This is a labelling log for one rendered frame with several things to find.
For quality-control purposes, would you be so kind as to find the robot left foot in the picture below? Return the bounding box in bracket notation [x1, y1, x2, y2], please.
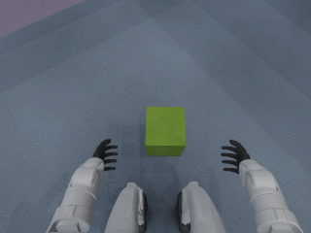
[138, 193, 148, 233]

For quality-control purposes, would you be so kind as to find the carton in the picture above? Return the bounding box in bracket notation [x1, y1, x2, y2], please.
[145, 107, 187, 156]

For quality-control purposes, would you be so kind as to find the right robot hand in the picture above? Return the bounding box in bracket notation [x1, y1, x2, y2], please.
[221, 140, 251, 175]

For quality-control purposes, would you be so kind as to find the left robot thigh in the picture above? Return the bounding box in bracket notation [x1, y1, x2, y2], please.
[104, 186, 144, 233]

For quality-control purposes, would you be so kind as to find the robot left forearm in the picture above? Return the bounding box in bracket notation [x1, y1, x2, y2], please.
[46, 157, 105, 233]

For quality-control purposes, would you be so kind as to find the left robot hand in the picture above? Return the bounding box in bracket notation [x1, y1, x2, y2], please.
[92, 139, 118, 171]

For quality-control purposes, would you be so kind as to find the robot right forearm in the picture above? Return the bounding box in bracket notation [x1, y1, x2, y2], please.
[239, 159, 304, 233]

